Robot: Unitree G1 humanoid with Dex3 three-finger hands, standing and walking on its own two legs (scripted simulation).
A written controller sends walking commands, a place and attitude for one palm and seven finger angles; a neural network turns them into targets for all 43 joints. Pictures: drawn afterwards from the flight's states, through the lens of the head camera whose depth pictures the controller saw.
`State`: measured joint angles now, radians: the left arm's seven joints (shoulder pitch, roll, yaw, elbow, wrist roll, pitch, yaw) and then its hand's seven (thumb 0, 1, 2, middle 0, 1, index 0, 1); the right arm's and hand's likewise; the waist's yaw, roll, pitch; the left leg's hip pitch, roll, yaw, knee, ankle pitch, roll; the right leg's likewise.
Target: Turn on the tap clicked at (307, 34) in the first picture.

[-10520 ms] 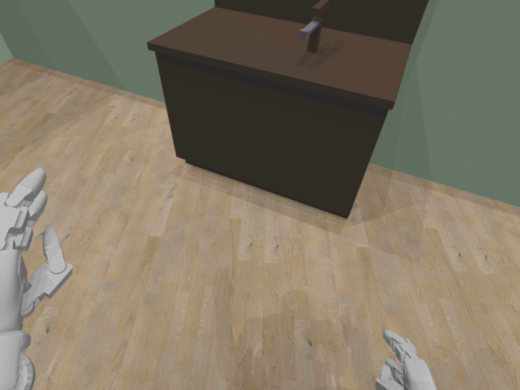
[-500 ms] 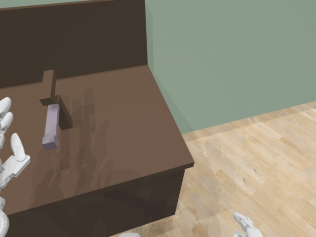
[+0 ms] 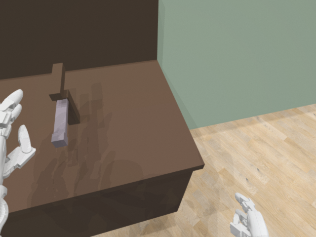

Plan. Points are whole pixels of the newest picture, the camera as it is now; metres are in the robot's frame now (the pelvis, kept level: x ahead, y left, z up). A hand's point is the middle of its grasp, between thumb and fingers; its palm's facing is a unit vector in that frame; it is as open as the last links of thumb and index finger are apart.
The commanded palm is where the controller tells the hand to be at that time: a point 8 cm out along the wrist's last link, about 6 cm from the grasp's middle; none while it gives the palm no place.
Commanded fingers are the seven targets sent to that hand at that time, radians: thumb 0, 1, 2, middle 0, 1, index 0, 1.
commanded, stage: come to a stop and stand still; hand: left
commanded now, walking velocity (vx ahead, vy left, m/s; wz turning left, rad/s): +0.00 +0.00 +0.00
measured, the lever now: (59, 139) +0.30 +0.30 +0.07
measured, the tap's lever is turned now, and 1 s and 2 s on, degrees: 0 0 0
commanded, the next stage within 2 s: look again from close up in 1.38 s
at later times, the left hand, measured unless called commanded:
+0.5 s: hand out of the picture +0.18 +0.32 +0.17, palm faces +0.47 -0.79 -0.40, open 7.4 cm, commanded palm +0.12 +0.32 +0.18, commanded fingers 0.00 0.90 0.90 -0.20 -0.30 -0.20 -0.30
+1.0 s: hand (24, 150) +0.21 +0.29 +0.16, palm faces +0.41 -0.83 -0.38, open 7.4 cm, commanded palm +0.15 +0.31 +0.18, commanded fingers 0.00 0.90 0.90 -0.20 -0.30 -0.20 -0.30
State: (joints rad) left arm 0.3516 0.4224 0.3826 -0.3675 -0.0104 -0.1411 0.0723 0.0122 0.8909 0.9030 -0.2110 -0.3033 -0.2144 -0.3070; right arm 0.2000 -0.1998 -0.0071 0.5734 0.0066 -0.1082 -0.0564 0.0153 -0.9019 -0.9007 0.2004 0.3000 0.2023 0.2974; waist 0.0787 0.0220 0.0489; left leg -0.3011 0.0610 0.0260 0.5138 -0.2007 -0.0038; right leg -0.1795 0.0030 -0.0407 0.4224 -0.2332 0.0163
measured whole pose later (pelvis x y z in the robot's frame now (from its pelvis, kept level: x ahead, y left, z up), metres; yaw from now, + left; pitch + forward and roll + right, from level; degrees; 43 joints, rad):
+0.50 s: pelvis -0.04 +0.04 +0.00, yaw +0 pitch -3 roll -3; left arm 0.37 0.40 0.45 -0.42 -0.03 -0.24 0.09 0.01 0.89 0.90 -0.21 -0.30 -0.21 -0.31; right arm 0.27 -0.18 0.02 0.61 0.01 -0.17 -0.02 0.02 -0.90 -0.90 0.20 0.30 0.20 0.30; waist 0.05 -0.01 0.09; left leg -0.32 0.01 0.05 0.53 -0.17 0.05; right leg -0.20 -0.04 0.00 0.44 -0.21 0.04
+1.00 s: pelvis +0.00 +0.03 +0.00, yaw +1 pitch -1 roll -1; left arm 0.38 0.35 0.36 -0.41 -0.02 -0.23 0.08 0.01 0.89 0.90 -0.21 -0.30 -0.21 -0.31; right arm 0.21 -0.19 0.02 0.58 0.01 -0.16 -0.02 0.02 -0.90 -0.90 0.20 0.30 0.20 0.30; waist 0.04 -0.01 0.05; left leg -0.27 0.00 0.04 0.46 -0.17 0.04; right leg -0.16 -0.02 0.03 0.39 -0.21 0.05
